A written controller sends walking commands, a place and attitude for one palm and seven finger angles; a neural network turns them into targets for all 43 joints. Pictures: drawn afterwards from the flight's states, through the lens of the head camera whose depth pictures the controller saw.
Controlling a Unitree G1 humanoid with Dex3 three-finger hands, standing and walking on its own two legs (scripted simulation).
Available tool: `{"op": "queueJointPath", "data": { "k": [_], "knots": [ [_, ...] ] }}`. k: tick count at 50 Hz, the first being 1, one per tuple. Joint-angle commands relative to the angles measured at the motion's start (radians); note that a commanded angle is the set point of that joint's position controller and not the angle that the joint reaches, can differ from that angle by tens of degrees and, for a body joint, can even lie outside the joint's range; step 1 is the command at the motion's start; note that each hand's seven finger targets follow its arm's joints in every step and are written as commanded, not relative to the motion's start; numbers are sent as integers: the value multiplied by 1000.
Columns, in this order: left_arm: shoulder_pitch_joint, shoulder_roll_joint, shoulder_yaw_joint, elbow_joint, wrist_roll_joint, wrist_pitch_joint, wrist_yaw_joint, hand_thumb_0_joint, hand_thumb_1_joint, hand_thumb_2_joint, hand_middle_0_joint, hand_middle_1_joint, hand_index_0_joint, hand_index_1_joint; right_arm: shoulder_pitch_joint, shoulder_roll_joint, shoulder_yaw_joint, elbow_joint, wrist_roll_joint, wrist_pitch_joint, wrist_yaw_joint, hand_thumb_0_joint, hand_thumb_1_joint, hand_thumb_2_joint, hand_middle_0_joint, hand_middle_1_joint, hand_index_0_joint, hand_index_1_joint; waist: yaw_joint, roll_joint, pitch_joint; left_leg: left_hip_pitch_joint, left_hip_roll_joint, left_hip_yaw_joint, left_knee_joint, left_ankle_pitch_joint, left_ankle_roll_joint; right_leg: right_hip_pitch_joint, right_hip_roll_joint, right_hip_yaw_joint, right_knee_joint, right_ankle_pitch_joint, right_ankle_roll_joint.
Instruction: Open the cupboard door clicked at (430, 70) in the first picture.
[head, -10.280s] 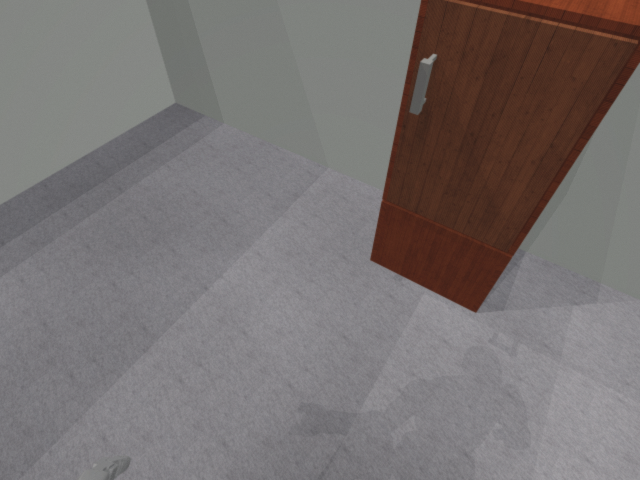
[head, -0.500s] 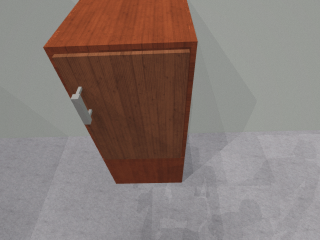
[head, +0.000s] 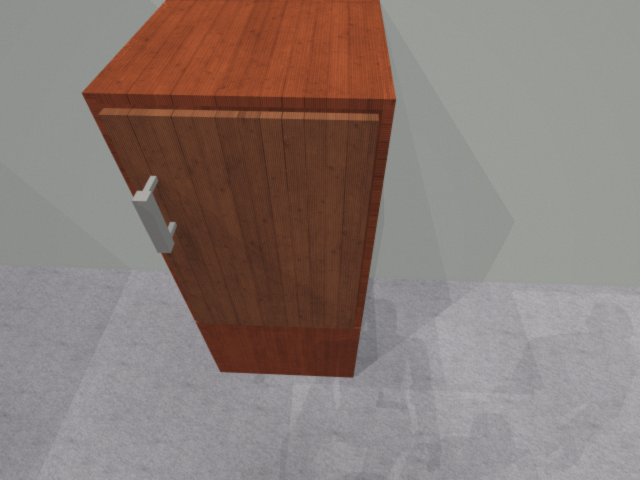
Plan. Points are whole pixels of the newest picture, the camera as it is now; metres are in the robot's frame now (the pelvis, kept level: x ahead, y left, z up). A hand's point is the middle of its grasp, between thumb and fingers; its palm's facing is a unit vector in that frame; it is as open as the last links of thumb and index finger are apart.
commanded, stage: come to a stop and stand still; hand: left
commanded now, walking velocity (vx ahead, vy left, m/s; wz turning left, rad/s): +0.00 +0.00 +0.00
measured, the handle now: (158, 214) +0.50 +0.31 +0.01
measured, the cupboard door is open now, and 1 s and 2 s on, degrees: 0 0 0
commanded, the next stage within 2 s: look again from close up in 0.08 s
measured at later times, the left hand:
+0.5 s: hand out of the picture +0.00 +0.20 -0.17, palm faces -0.01 -0.97 -0.24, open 7.4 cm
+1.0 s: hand out of the picture -0.04 +0.19 -0.18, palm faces +0.02 -0.98 -0.18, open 7.4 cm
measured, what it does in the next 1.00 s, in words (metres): stands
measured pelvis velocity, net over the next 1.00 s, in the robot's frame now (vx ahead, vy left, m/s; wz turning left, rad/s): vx -0.01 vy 0.04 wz -0.02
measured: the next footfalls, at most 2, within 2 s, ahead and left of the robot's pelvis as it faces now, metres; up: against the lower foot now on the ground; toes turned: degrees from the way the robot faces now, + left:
left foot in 1.34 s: +0.02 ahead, +0.25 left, +0.00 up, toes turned +2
right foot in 1.58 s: -0.03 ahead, +0.03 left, +0.00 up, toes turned -2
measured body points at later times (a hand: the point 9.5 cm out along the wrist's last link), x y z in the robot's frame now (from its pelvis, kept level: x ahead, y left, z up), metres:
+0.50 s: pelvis -0.03 +0.02 -0.01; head -0.03 +0.00 +0.44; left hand +0.01 +0.25 -0.15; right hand -0.07 -0.18 -0.18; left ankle -0.03 +0.11 -0.74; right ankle -0.06 -0.03 -0.74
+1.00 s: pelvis -0.01 +0.04 -0.01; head +0.01 +0.03 +0.44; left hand -0.04 +0.25 -0.17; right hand -0.02 -0.18 -0.17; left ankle -0.03 +0.11 -0.74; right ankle -0.06 -0.03 -0.74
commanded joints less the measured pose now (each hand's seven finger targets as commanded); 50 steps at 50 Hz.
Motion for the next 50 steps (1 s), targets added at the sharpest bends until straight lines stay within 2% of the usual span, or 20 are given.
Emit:
{"op": "queueJointPath", "data": {
  "k": [1,8,9,10,11,12,13,14,15,16,17,19,20,21,22,25,31,38,46,50],
  "knots": [
    [75,119,19,-17,0,-18,17,0,900,900,-200,-300,-200,-300,97,-42,-5,-10,0,-6,3,0,-900,-900,200,300,200,300,-13,-40,33,4,59,-38,-17,154,39,-16,-226,156,-54,539,138],
    [88,115,19,-15,-4,-15,19,0,900,900,-200,-300,-200,-300,121,-31,1,4,-1,-2,4,0,-900,-900,200,300,200,300,-7,-31,71,-21,53,-38,-17,124,39,-29,-229,161,-68,489,141],
    [144,169,32,-15,13,-58,65,0,900,900,-200,-300,-200,-300,37,-82,-16,-70,3,-26,23,0,-900,-900,200,300,200,300,8,-140,138,-189,-6,85,278,-78,10,-67,-291,255,-25,1312,305],
    [124,207,51,-66,16,-60,63,0,900,900,-200,-300,-200,-300,150,-61,-32,-92,3,-1,17,0,-900,-900,200,300,200,300,-66,-127,70,-224,-45,-19,364,-187,43,15,-315,228,23,1462,337],
    [69,228,63,-96,14,-56,56,0,900,900,-200,-300,-200,-300,196,-63,-38,-81,0,6,17,0,-900,-900,200,300,200,300,-88,-65,45,-191,-54,22,355,-171,56,23,-314,160,33,1551,343],
    [38,217,61,-100,4,-42,56,0,900,900,-200,-300,-200,-300,249,-57,-41,-79,3,-3,12,0,-900,-900,200,300,200,300,-112,-33,-31,-134,-59,65,295,-169,64,42,-255,80,95,1470,297],
    [21,215,57,-124,-4,-35,54,0,900,900,-200,-300,-200,-300,286,-46,-35,-90,4,-15,12,0,-900,-900,200,300,200,300,-109,-33,-107,-99,-58,46,221,-96,73,75,-235,77,161,1292,208],
    [6,201,49,-142,-9,-30,48,0,900,900,-200,-300,-200,-300,286,-38,-31,-97,5,-21,14,0,-900,-900,200,300,200,300,-106,2,-153,-42,-47,15,137,4,76,62,-238,92,195,1024,125],
    [6,169,39,-143,-13,-25,41,0,900,900,-200,-300,-200,-300,259,-39,-26,-106,1,-25,15,0,-900,-900,200,300,200,300,-87,64,-160,-6,1,-42,70,70,81,9,-229,119,211,641,58],
    [13,134,32,-144,-15,-10,35,0,900,900,-200,-300,-200,-300,204,-47,-24,-123,-6,-28,18,0,-900,-900,200,300,200,300,-49,139,-87,-43,77,-108,41,109,97,-70,-199,119,186,295,51],
    [10,118,27,-143,-8,-1,23,0,900,900,-200,-300,-200,-300,155,-73,-19,-143,-10,-22,20,0,-900,-900,200,300,200,300,-21,156,20,-154,119,-185,-27,33,131,-113,-161,104,130,45,64],
    [62,119,24,-148,10,-13,15,0,900,900,-200,-300,-200,-300,120,-77,-10,-173,-13,-13,32,0,-900,-900,200,300,200,300,10,-5,158,-283,68,-148,-7,-132,120,-145,-176,192,-11,-104,43],
    [66,122,23,-134,7,-28,16,0,900,900,-200,-300,-200,-300,153,-57,0,-157,-16,-18,30,0,-900,-900,200,300,200,300,-8,-43,133,-218,28,-123,55,20,105,-143,-208,255,4,68,23],
    [36,135,21,-114,1,-26,18,0,900,900,-200,-300,-200,-300,159,-27,10,-116,-13,-16,31,0,-900,-900,200,300,200,300,-17,74,87,-163,22,-109,55,56,95,-129,-245,236,15,159,25],
    [20,153,20,-116,-4,-26,17,0,900,900,-200,-300,-200,-300,181,-28,15,-109,-12,-12,30,0,-900,-900,200,300,200,300,-25,-2,65,-145,21,-105,68,17,92,-123,-238,241,9,124,20],
    [-21,146,12,-133,-3,-16,12,0,900,900,-200,-300,-200,-300,197,-58,11,-95,-17,-9,42,0,-900,-900,200,300,200,300,-32,-65,145,-141,26,-126,18,-66,98,-250,-209,215,-37,-195,8],
    [9,139,6,-128,-3,-13,8,0,900,900,-200,-300,-200,-300,188,-69,17,-78,-17,-20,39,0,-900,-900,200,300,200,300,-10,19,114,-187,52,-183,-78,-87,121,-162,-177,178,35,-71,28],
    [31,126,-3,-98,-5,-20,7,0,900,900,-200,-300,-200,-300,177,-64,21,-51,-10,-36,31,0,-900,-900,200,300,200,300,-10,-8,16,-81,57,-155,-44,107,122,-119,-190,175,59,93,40],
    [49,182,23,-104,3,-10,28,0,900,900,-200,-300,-200,-300,136,-86,3,-80,-5,-6,29,0,-900,-900,200,300,200,300,-3,-13,-11,-90,41,-103,55,231,97,-83,-293,234,132,386,12],
    [62,219,43,-113,8,-1,33,0,900,900,-200,-300,-200,-300,98,-92,-13,-122,-8,13,31,0,-900,-900,200,300,200,300,4,-89,-20,-168,-8,-55,175,134,69,-54,-394,313,134,518,-37]
  ]
}}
